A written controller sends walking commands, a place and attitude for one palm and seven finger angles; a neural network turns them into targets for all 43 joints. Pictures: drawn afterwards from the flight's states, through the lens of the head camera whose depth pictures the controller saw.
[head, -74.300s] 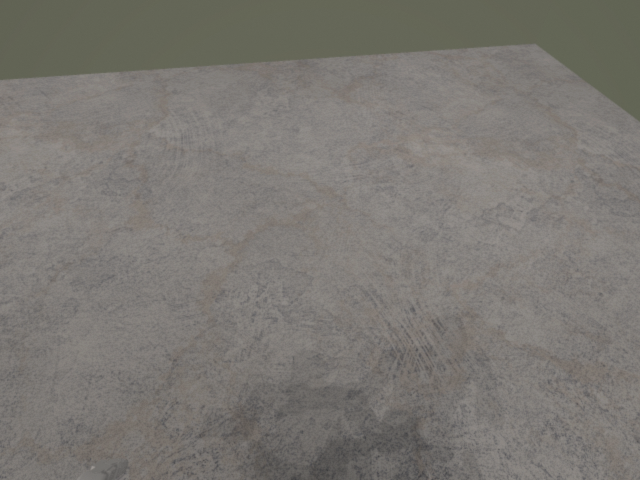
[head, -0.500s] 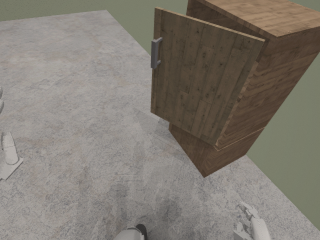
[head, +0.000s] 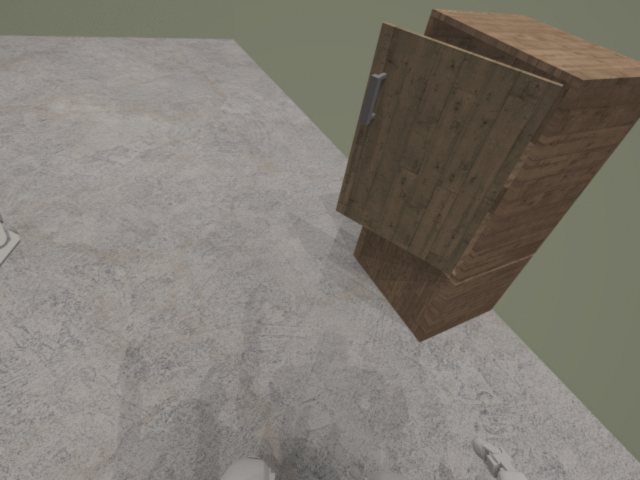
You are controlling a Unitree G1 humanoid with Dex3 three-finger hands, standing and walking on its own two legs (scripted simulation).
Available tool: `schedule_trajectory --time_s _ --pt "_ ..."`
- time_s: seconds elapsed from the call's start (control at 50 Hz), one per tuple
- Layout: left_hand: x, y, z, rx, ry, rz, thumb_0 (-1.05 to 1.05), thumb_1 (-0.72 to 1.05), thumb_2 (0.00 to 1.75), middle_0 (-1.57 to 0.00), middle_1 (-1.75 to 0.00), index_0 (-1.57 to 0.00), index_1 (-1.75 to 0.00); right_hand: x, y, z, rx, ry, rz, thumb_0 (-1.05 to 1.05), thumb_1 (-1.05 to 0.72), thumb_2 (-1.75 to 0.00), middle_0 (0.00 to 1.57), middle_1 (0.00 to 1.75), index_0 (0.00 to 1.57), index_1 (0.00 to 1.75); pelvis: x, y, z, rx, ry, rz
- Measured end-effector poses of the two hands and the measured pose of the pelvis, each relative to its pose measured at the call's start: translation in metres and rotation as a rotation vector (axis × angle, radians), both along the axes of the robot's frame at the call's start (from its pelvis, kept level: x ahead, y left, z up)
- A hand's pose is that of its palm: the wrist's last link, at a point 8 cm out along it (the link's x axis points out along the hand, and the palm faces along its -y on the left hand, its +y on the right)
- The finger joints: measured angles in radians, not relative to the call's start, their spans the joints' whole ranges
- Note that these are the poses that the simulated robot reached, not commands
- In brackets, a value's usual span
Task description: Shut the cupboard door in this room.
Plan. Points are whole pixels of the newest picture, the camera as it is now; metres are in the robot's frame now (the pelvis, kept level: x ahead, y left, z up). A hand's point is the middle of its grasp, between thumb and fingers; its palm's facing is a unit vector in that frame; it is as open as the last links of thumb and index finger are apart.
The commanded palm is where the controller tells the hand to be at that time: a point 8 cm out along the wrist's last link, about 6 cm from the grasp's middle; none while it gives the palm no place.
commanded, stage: stop stepping back and stand still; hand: left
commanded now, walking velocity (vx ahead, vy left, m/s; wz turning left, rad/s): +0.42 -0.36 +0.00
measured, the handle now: (373, 98) +1.02 -0.05 +0.08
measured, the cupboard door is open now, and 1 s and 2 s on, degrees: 27 27 27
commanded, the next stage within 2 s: let the arm hang, fingers relaxed in 1.52 s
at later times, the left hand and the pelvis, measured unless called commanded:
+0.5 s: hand out of the picture +0.06 +0.36 +0.24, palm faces +0.38 -0.86 -0.35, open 7.5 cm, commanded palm -0.01 +0.40 +0.24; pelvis -0.18 +0.11 +0.05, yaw -6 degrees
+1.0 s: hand out of the picture +0.03 +0.38 +0.22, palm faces +0.38 -0.84 -0.39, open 7.5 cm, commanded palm -0.04 +0.43 +0.24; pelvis -0.21 +0.14 +0.04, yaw -5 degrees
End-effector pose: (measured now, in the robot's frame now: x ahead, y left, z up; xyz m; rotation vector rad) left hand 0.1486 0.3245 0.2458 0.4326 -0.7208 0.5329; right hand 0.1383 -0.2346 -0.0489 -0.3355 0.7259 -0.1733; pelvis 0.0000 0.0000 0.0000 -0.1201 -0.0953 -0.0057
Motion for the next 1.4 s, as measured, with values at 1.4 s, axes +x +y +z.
schedule_trajectory --time_s 1.4 --pt "-0.118 0.098 -0.016 0.014 0.557 -0.082 0.02 0.89 0.9 -0.21 -0.3 -0.21 -0.3 -0.186 0.135 0.013 0.137 0.085 -0.152 0.01 -0.9 -0.9 0.2 0.3 0.2 0.3 -0.163 0.143 0.054 0.122 0.119 -0.093"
